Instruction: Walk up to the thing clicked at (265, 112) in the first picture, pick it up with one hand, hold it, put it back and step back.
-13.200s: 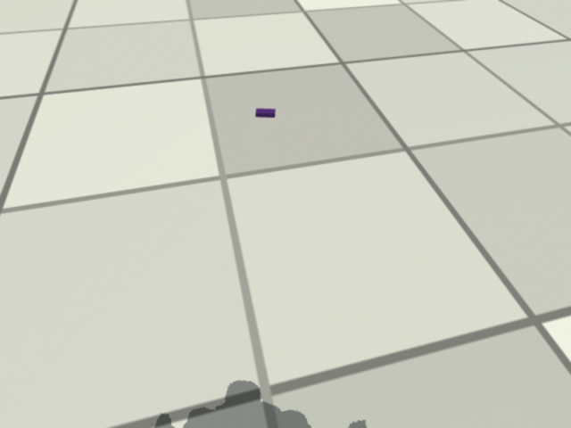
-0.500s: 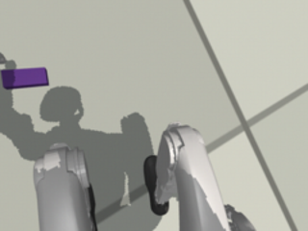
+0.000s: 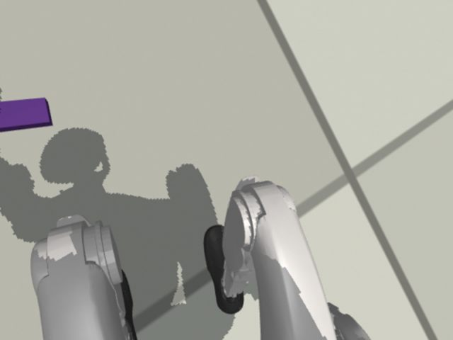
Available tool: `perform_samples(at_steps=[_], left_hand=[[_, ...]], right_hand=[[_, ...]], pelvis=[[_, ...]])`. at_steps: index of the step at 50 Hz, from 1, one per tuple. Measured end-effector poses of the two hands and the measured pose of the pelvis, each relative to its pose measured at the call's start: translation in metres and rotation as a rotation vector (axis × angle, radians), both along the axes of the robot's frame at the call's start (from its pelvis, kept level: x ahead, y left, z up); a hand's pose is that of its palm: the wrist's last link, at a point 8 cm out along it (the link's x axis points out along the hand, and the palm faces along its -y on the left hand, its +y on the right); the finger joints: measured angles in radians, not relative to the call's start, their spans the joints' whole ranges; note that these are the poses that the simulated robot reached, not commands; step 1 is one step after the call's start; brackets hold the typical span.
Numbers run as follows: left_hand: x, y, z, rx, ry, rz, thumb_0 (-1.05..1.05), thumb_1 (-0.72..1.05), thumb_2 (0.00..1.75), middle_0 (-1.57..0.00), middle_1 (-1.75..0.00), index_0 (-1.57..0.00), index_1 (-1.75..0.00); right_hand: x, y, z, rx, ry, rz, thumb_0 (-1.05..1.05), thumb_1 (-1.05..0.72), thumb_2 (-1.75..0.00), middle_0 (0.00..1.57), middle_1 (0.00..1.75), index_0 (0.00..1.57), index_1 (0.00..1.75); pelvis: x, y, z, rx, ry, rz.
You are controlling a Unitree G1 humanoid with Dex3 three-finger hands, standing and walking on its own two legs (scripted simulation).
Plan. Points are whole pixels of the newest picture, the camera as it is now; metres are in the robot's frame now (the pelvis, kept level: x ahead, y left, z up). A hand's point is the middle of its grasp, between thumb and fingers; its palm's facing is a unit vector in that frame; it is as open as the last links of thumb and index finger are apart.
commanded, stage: rise first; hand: left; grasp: from above
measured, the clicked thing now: (15, 115) +0.53 +0.29 -0.31
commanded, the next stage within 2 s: approach in 1.22 s
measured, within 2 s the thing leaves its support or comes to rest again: neither
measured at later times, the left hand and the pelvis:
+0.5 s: hand out of the picture +0.49 +0.33 -0.19, palm faces -0.47 -0.06 -0.88, open 13.0 cm; pelvis +0.00 +0.00 +0.00, yaw -1 degrees
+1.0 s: hand out of the picture +0.48 +0.33 -0.19, palm faces -0.46 -0.06 -0.88, open 12.5 cm; pelvis +0.00 +0.00 +0.00, yaw -2 degrees
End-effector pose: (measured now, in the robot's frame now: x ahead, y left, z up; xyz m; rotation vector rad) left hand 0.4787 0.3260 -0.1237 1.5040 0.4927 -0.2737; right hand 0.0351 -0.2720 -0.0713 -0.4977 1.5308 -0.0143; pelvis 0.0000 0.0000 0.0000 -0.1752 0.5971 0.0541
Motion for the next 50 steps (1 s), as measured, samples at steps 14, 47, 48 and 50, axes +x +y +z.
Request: perform_samples(at_steps=[14,47,48,50], left_hand=[[0.007,0.002,-0.005,0.001,0.011,0.004,0.01,-0.39,0.89,-0.22,-0.91,-0.22,-0.90],[0.008,0.003,-0.006,-0.008,0.007,-0.025,0.00,-0.28,0.81,-0.32,-0.80,-0.32,-0.80],[0.009,0.002,-0.006,-0.006,0.004,-0.028,0.00,-0.28,0.81,-0.32,-0.80,-0.32,-0.80],[0.011,0.001,-0.005,-0.008,-0.006,-0.025,0.00,-0.27,0.80,-0.33,-0.79,-0.33,-0.79]], right_hand=[[-0.012,0.002,0.003,-0.006,0.024,-0.002,0.00,-0.91,-0.90,0.20,0.30,0.20,0.30],[-0.012,0.005,0.012,-0.018,0.007,0.023,0.00,-0.91,-0.90,0.20,0.30,0.21,0.30],[-0.013,0.006,0.012,-0.019,0.006,0.022,0.00,-0.91,-0.90,0.20,0.30,0.20,0.30],[-0.014,0.006,0.012,-0.021,0.004,0.019,0.00,-0.91,-0.90,0.20,0.30,0.20,0.30]], pelvis=[[-0.001,0.000,-0.002,-0.006,-0.005,-0.007],[-0.005,0.002,-0.002,-0.025,-0.024,-0.010],[-0.005,0.002,-0.002,-0.025,-0.025,-0.011],[-0.005,0.002,-0.003,-0.026,-0.025,-0.011]])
